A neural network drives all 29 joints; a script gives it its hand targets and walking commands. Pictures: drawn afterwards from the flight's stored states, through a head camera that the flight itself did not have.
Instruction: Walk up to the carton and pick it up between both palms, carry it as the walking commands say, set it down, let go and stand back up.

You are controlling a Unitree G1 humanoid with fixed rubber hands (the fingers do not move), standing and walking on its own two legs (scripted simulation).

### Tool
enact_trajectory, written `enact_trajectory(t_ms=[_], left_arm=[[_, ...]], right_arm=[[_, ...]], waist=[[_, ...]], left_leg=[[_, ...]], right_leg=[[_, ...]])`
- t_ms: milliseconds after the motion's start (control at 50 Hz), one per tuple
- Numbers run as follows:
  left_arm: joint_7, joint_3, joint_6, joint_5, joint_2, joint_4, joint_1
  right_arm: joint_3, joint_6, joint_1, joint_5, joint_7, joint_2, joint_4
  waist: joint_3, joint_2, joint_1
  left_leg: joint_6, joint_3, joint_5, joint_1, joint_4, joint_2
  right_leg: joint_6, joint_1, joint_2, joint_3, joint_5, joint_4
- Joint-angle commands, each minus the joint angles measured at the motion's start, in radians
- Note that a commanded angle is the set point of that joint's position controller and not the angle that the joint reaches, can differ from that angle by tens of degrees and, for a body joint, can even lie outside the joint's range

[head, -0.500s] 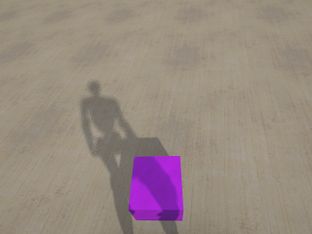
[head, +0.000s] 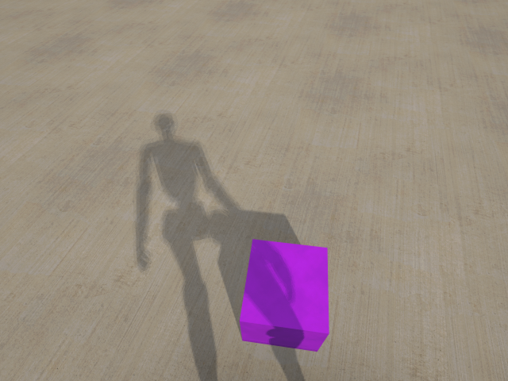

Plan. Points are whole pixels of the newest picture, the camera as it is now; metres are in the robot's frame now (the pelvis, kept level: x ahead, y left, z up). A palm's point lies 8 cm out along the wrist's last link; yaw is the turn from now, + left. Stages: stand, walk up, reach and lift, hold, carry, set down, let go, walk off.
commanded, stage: walk up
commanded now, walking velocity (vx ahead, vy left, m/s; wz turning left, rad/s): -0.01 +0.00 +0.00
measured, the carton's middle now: (284, 294) +0.50 -0.05 -0.65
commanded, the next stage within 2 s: none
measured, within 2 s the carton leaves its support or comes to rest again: neither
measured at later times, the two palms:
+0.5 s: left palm out of the picture +0.04 +0.23 -0.14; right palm out of the picture -0.03 -0.19 -0.14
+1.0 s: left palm out of the picture -0.03 +0.19 -0.14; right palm out of the picture -0.02 -0.22 -0.14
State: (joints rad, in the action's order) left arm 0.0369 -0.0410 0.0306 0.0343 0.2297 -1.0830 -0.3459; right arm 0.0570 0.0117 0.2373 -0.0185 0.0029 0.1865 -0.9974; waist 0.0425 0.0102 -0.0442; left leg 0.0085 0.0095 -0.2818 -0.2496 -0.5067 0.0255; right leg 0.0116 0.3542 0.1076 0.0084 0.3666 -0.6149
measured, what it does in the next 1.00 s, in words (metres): steps on the spot: right foot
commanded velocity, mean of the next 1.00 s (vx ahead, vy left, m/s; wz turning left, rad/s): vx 0.02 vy -0.01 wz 0.00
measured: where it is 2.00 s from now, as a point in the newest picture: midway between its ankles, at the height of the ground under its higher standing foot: outside the picture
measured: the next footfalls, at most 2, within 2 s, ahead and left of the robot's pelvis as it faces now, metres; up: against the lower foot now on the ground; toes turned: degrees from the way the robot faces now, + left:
right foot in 0.34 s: +0.02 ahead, -0.10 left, +0.00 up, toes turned -4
right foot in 1.54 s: +0.13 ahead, -0.21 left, +0.00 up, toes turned -8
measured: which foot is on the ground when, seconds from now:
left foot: down 0.00-1.00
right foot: up 0.00-0.32, down 0.34-1.00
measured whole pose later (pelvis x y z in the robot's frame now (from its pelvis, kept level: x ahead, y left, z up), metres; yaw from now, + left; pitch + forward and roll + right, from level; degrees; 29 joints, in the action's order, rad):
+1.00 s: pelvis +0.01 -0.01 +0.01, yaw +0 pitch -1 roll +0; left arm 0.03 -0.02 -0.02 0.02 0.10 -1.12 -0.37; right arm 0.03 0.01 0.32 -0.02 0.02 0.12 -1.13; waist 0.02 -0.01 0.01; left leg 0.02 0.03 -0.39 -0.21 -0.50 0.05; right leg -0.06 0.12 -0.04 -0.08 0.33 -0.41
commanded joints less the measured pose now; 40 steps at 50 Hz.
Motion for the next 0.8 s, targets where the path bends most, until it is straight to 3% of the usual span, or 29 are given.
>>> enact_trajectory(t_ms=[0,20,40,100,160,220,260,300,340,360,400,440,500,540,700,780], left_arm=[[-0.015,0.003,0.002,-0.009,0.002,0.043,-0.001],[-0.018,0.004,0.003,-0.012,0.000,0.025,-0.026],[-0.018,-0.001,0.005,-0.008,0.004,0.024,-0.039],[-0.019,-0.005,0.011,-0.006,-0.009,0.005,-0.055],[-0.007,-0.001,0.010,-0.003,-0.017,0.037,0.034],[0.004,0.010,-0.006,-0.021,-0.032,0.040,0.061],[0.009,0.017,-0.020,-0.034,-0.034,0.024,0.017],[0.019,0.014,-0.032,-0.034,-0.032,0.003,-0.015],[0.020,0.010,-0.043,-0.027,-0.005,0.015,0.008],[0.016,0.010,-0.042,-0.027,-0.012,0.021,0.014],[0.009,0.019,-0.042,-0.021,-0.034,-0.003,0.020],[0.010,0.017,-0.046,-0.025,-0.034,-0.004,0.007],[0.012,0.016,-0.050,-0.029,-0.031,-0.010,0.009],[0.012,0.017,-0.052,-0.030,-0.039,-0.006,0.009],[0.009,0.030,-0.062,-0.030,-0.055,-0.017,-0.026],[0.007,0.026,-0.065,-0.030,-0.042,-0.020,-0.047]], right_arm=[[0.006,-0.029,-0.001,-0.004,0.017,0.119,0.041],[0.004,-0.034,-0.017,-0.002,0.017,0.116,0.037],[-0.005,-0.033,-0.004,-0.001,0.015,0.095,0.028],[-0.012,-0.035,0.022,0.009,0.022,0.061,0.009],[-0.027,-0.039,0.094,0.016,0.033,0.037,-0.018],[-0.028,-0.043,0.130,0.015,0.039,0.049,-0.041],[-0.020,-0.043,0.145,0.020,0.037,0.054,-0.046],[-0.022,-0.049,0.166,0.033,0.034,0.032,-0.055],[-0.027,-0.054,0.202,0.040,0.034,0.024,-0.060],[-0.031,-0.053,0.202,0.034,0.032,0.013,-0.064],[-0.024,-0.049,0.149,0.017,0.034,0.032,-0.059],[-0.018,-0.047,0.147,0.010,0.033,0.034,-0.065],[-0.021,-0.040,0.169,0.014,0.031,0.021,-0.080],[-0.024,-0.037,0.168,0.011,0.030,0.007,-0.093],[-0.029,-0.018,0.174,0.011,0.028,0.002,-0.123],[-0.031,-0.015,0.163,0.005,0.026,0.003,-0.130]], waist=[[0.080,-0.103,0.016],[0.073,-0.158,0.004],[0.054,-0.201,0.008],[0.022,-0.211,0.006],[0.038,-0.189,0.046],[0.010,-0.168,0.058],[-0.003,-0.152,0.042],[-0.055,-0.067,0.040],[-0.083,-0.001,0.067],[-0.048,0.007,0.068],[0.008,0.044,0.048],[-0.011,0.025,0.046],[-0.003,0.043,0.056],[-0.001,0.004,0.052],[0.058,-0.023,0.063],[0.062,0.011,0.065]], left_leg=[[-0.107,-0.232,0.075,-0.014,0.345,0.261],[-0.095,-0.168,0.173,-0.030,0.317,0.212],[-0.081,-0.145,0.182,-0.019,0.309,0.185],[-0.088,-0.113,0.124,0.021,0.292,0.182],[-0.112,-0.172,0.115,0.047,0.292,0.218],[-0.148,-0.187,0.336,0.097,0.236,0.229],[-0.123,-0.163,0.438,0.112,0.191,0.199],[-0.084,-0.130,0.486,0.094,0.154,0.169],[-0.049,-0.096,0.334,0.047,0.161,0.119],[-0.050,-0.103,0.294,0.022,0.186,0.107],[-0.048,-0.070,0.349,0.070,0.193,0.086],[-0.043,-0.063,0.343,0.103,0.171,0.093],[-0.032,-0.055,0.290,0.102,0.174,0.084],[-0.030,-0.056,0.288,0.102,0.172,0.085],[-0.016,-0.040,0.179,0.095,0.175,0.072],[-0.008,-0.028,0.144,0.086,0.160,0.068]], right_leg=[[0.002,0.083,-0.050,0.000,0.024,-0.211],[-0.001,0.038,-0.043,0.001,-0.015,-0.220],[0.002,0.019,-0.047,0.007,-0.027,-0.209],[0.013,0.010,-0.075,-0.015,-0.043,-0.198],[0.016,0.024,-0.073,-0.016,-0.017,-0.130],[0.005,-0.034,-0.081,-0.022,0.029,0.012],[-0.004,-0.123,-0.068,-0.019,-0.134,0.216],[-0.015,-0.280,-0.019,0.007,-0.319,0.292],[-0.035,-0.335,0.042,0.046,-0.433,0.248],[-0.041,-0.327,0.048,0.044,-0.411,0.250],[-0.038,-0.246,0.016,0.024,-0.362,0.255],[-0.039,-0.250,0.009,0.018,-0.357,0.280],[-0.048,-0.244,0.007,0.019,-0.364,0.280],[-0.049,-0.235,0.001,0.020,-0.343,0.284],[-0.060,-0.186,0.004,0.048,-0.270,0.321],[-0.061,-0.170,0.002,0.062,-0.200,0.342]])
